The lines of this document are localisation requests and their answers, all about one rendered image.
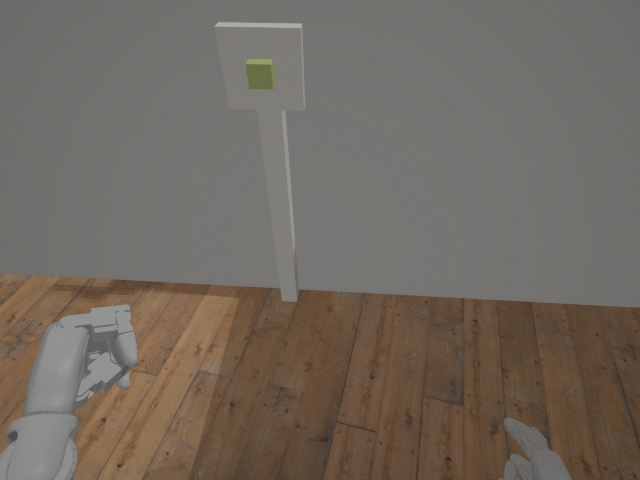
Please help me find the right robot hand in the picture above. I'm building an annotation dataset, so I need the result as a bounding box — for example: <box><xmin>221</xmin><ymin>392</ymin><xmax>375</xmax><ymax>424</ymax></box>
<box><xmin>498</xmin><ymin>418</ymin><xmax>573</xmax><ymax>480</ymax></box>

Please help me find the left robot forearm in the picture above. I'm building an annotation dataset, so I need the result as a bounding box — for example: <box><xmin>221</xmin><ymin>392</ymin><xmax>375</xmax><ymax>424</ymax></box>
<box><xmin>0</xmin><ymin>411</ymin><xmax>80</xmax><ymax>480</ymax></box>

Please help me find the left robot hand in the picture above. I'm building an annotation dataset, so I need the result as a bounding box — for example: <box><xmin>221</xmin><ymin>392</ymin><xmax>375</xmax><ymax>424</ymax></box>
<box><xmin>22</xmin><ymin>305</ymin><xmax>137</xmax><ymax>417</ymax></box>

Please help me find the panel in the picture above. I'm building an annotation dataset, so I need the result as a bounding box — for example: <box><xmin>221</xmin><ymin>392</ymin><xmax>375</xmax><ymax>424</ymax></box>
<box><xmin>214</xmin><ymin>22</ymin><xmax>305</xmax><ymax>302</ymax></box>

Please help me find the button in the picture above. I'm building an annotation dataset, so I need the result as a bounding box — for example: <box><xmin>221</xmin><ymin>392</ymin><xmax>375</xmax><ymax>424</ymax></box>
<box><xmin>246</xmin><ymin>59</ymin><xmax>275</xmax><ymax>90</ymax></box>

